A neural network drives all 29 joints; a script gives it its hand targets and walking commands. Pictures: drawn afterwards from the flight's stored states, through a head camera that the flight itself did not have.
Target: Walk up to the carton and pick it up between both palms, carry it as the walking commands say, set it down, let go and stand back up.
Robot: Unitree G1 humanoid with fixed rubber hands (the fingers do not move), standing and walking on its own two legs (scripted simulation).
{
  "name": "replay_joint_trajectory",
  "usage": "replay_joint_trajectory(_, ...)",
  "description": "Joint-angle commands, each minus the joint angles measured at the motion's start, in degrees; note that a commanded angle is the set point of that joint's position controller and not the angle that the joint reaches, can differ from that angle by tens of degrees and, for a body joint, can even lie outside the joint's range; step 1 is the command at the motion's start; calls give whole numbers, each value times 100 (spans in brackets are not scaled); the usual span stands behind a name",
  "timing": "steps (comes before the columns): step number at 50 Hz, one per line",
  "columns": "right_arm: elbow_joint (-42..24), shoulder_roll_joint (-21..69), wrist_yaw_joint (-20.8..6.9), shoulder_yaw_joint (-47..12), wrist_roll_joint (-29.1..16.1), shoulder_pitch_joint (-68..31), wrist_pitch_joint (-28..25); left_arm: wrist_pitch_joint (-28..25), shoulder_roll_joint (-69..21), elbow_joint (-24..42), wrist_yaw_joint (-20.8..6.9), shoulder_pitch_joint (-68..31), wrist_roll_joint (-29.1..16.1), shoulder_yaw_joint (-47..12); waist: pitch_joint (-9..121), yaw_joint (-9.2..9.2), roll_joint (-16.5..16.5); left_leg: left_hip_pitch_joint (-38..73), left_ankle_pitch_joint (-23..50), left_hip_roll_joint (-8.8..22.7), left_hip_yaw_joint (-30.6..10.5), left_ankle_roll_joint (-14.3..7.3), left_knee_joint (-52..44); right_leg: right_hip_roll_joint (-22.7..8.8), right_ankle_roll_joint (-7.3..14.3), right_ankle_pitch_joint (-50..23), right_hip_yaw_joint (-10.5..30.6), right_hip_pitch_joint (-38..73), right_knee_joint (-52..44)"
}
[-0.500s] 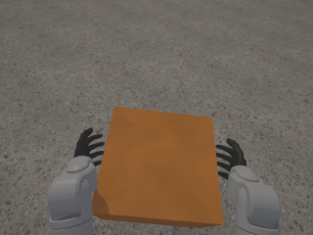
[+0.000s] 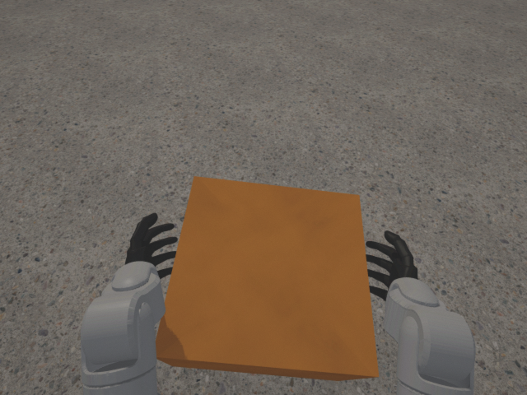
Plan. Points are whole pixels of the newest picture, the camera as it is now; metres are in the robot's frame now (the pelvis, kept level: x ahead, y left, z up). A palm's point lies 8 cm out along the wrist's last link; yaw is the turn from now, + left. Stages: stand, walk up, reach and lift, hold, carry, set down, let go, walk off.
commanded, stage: carry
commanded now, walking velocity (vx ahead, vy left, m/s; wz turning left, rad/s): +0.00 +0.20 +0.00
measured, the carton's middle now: (266, 279) +0.30 +0.00 +0.01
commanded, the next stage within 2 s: none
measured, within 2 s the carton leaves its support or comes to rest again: neither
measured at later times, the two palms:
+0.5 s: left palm (43, 290) +0.25 +0.28 +0.09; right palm (312, 318) +0.21 -0.05 +0.09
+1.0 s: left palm (3, 326) +0.20 +0.31 +0.09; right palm (294, 355) +0.17 -0.03 +0.09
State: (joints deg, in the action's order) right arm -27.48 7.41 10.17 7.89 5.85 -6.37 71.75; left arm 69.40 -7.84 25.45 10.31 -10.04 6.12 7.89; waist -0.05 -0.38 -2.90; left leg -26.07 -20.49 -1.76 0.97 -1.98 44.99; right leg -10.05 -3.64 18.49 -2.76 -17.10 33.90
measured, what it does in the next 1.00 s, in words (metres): steps to the left: left foot, then right foot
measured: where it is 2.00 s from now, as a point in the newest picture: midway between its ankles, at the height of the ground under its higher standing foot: outside the picture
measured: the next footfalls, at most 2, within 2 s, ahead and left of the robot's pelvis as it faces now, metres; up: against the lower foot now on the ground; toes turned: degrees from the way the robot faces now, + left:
left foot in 0.10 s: +0.08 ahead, +0.15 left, +0.00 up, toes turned +1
right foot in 0.74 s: -0.04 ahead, -0.02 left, +0.00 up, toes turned -9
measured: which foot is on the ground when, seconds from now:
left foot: up 0.00-0.08, down 0.10-1.00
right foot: down 0.00-0.10, up 0.12-0.72, down 0.74-1.00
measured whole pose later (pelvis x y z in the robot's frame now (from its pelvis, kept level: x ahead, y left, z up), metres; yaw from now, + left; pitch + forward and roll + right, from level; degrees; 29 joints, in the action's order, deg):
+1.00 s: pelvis -0.07 +0.15 -0.01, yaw -3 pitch +1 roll -1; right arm -27.5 7.4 9.5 7.3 5.9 -6.0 72.2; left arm 71.0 -7.7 27.5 10.8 -9.0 6.1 7.8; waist 0.2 -0.3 -0.6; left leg -24.2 -6.9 -2.7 6.0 -4.3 31.0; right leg -5.5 -3.4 18.4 -3.3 -16.4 34.5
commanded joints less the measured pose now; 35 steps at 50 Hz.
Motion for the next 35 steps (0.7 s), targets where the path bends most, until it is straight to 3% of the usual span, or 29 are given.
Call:
replay_joint_trajectory(1,-962,5342,-1438,-4528,-2497,-3042,-101,96,-5061,900,-1600,-2007,-2372,-4036,1837,83,-1435,61,-73,107,409,268,-1100,-830,562,-3874,548,1316,-575)
replay_joint_trajectory(2,-1011,5448,-1463,-4501,-2527,-2903,-129,70,-5239,1069,-1587,-2085,-2429,-4123,2151,19,-1049,837,496,107,349,247,-1863,-670,377,-3083,310,1105,-213)
replay_joint_trajectory(3,-932,5381,-1458,-4443,-2487,-2935,-117,134,-5213,777,-1589,-1953,-2347,-4103,2272,13,-555,1320,894,251,69,257,-2254,-481,172,-2437,147,845,218)
replay_joint_trajectory(4,-923,5337,-1508,-4353,-2474,-2894,-144,113,-5230,860,-1589,-2024,-2367,-4189,2431,-5,419,2087,2049,852,-647,161,-2254,-183,-36,-871,-77,45,669)
replay_joint_trajectory(5,-1181,5268,-1510,-4364,-2541,-3156,-217,88,-5284,952,-1595,-2139,-2379,-4198,2341,-11,1540,2512,3948,1732,-1819,-200,-2206,376,-254,1087,-540,-1006,1468)
replay_joint_trajectory(6,-1224,5179,-1504,-4315,-2522,-3016,-180,128,-5312,839,-1587,-2009,-2391,-4240,2150,26,1609,2325,4285,1971,-1912,-495,-2175,510,-185,2085,-443,-1354,2215)
replay_joint_trajectory(7,-1269,5285,-1529,-4370,-2519,-3112,-213,106,-5450,907,-1624,-2248,-2491,-4335,1980,4,1411,1765,3364,1963,-2039,-699,-2359,573,-144,2097,-135,-1182,2719)
replay_joint_trajectory(8,-1003,5240,-1565,-4241,-2426,-2712,-145,139,-5419,864,-1616,-2260,-2487,-4422,1848,6,1345,1562,2334,1750,-1852,-681,-2488,607,-102,1824,8,-1214,2936)
replay_joint_trajectory(10,-1157,5468,-1598,-4313,-2518,-2871,-242,57,-5676,952,-1604,-2312,-2552,-4506,2157,29,1226,2135,2502,1423,-1259,-555,-2280,496,10,1462,123,-1548,2964)
replay_joint_trajectory(11,-1077,5477,-1633,-4254,-2502,-2770,-229,43,-5731,995,-1576,-2369,-2592,-4579,2225,42,1037,2366,2557,1259,-1097,-419,-2218,588,39,1300,62,-1655,3041)
replay_joint_trajectory(12,-947,5510,-1654,-4140,-2471,-2674,-212,48,-5724,1175,-1541,-2578,-2652,-4677,2309,23,1240,2535,2297,1307,-1133,-420,-2277,672,17,1184,-2,-1638,2972)
replay_joint_trajectory(13,-690,5468,-1643,-4017,-2430,-2514,-227,57,-5629,1102,-1514,-2565,-2651,-4673,2284,4,1409,2476,2808,1372,-1181,-545,-2262,706,47,1176,7,-1650,2864)
replay_joint_trajectory(14,-944,5419,-1632,-4083,-2438,-2746,-261,59,-5629,1124,-1526,-2622,-2663,-4685,2205,-11,1186,2335,2700,1394,-1302,-676,-2347,707,57,1237,2,-1549,2756)
replay_joint_trajectory(15,-1008,5264,-1635,-4094,-2401,-2637,-253,84,-5557,999,-1512,-2394,-2576,-4624,2091,2,1102,2233,2312,1366,-1452,-526,-2497,811,69,1244,25,-1496,2806)
replay_joint_trajectory(17,-807,5210,-1633,-4005,-2313,-2476,-236,114,-5430,1099,-1499,-2538,-2624,-4638,2088,-15,1130,2147,2140,1442,-1699,-631,-2641,860,74,1249,21,-1399,2496)
replay_joint_trajectory(18,-938,5077,-1616,-4046,-2333,-2682,-239,160,-5351,928,-1500,-2452,-2543,-4579,1856,1,1178,1978,1870,1398,-1564,-674,-2714,862,59,1335,2,-1422,2343)
replay_joint_trajectory(19,-997,5080,-1631,-4063,-2355,-2661,-219,168,-5376,990,-1495,-2422,-2560,-4573,1829,-5,1173,1926,1658,1359,-1607,-572,-2830,922,59,1272,-77,-1272,2305)
replay_joint_trajectory(20,-928,5051,-1622,-4060,-2362,-2712,-201,180,-5309,885,-1486,-2381,-2504,-4493,1756,-6,1122,1806,1743,1412,-1659,-656,-2817,908,92,1301,-69,-1255,2122)
replay_joint_trajectory(21,-900,5096,-1603,-4104,-2359,-2721,-170,213,-5291,868,-1499,-2378,-2514,-4465,1817,-9,943,1805,1587,1455,-1767,-585,-2920,904,117,1265,-17,-1135,2068)
replay_joint_trajectory(22,-925,5156,-1599,-4102,-2328,-2649,-192,175,-5374,1033,-1506,-2599,-2617,-4627,1912,-4,915,1886,1122,1467,-1707,-460,-3075,923,145,1197,-10,-1098,2000)
replay_joint_trajectory(23,-1176,5118,-1612,-4134,-2370,-2782,-231,144,-5437,1083,-1507,-2442,-2594,-4588,2005,16,1004,1888,1079,1409,-1522,-476,-3044,875,139,1110,-52,-982,1821)
replay_joint_trajectory(24,-1162,5159,-1601,-4236,-2445,-2999,-221,147,-5331,1003,-1487,-2460,-2504,-4443,1974,12,837,1959,1330,1445,-1542,-548,-2934,842,184,1157,-3,-936,1530)
replay_joint_trajectory(25,-927,5153,-1570,-4157,-2352,-2691,-176,163,-5276,918,-1475,-2387,-2493,-4447,2022,12,667,1994,1592,1442,-1448,-419,-2954,891,187,1099,-117,-887,1515)
replay_joint_trajectory(26,-967,5094,-1575,-4135,-2333,-2661,-148,207,-5310,912,-1499,-2396,-2536,-4504,1922,22,885,1799,1183,1380,-1384,-411,-3051,897,177,1141,-145,-719,1357)
replay_joint_trajectory(29,-1158,5172,-1579,-4160,-2389,-2848,-233,119,-5342,1226,-1504,-2667,-2638,-4595,2163,43,1118,1846,1276,1329,-1267,-136,-3210,969,299,1044,-249,-315,806)
replay_joint_trajectory(30,-1147,5200,-1568,-4170,-2399,-2739,-207,148,-5385,1143,-1500,-2473,-2604,-4536,2262,11,1224,1867,1270,1318,-1190,-285,-3104,939,289,945,-257,-238,576)
replay_joint_trajectory(33,-1228,5057,-1551,-4205,-2379,-2703,-183,156,-5295,1025,-1495,-2144,-2540,-4448,2278,56,1213,1335,766,1038,-791,283,-3434,884,289,823,-590,598,-77)
replay_joint_trajectory(34,-1260,5168,-1535,-4240,-2407,-2870,-212,138,-5340,1121,-1508,-2371,-2584,-4449,2345,47,1252,1359,755,974,-736,306,-3344,836,323,778,-616,787,-412)
replay_joint_trajectory(35,-1236,5277,-1524,-4313,-2454,-2817,-205,133,-5392,1080,-1531,-2139,-2584,-4378,2477,86,987,1067,682,913,-536,343,-3238,568,328,366,-522,1238,-839)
